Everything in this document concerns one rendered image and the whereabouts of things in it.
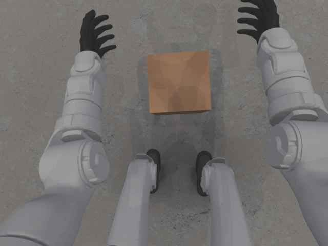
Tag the robot right foot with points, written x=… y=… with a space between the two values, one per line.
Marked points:
x=202 y=158

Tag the robot right upper arm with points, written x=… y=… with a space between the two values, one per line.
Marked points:
x=299 y=149

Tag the robot left hand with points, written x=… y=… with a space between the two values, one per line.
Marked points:
x=89 y=35

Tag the robot right hand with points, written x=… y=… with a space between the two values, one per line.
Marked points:
x=266 y=14

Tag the carton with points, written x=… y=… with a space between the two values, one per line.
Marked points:
x=179 y=83

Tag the robot left upper arm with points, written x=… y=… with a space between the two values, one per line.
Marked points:
x=70 y=172

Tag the robot left forearm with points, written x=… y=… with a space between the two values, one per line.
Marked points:
x=83 y=103

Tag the right robot thigh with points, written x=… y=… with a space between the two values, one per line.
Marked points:
x=228 y=222

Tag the robot right forearm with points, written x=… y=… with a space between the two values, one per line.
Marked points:
x=286 y=80

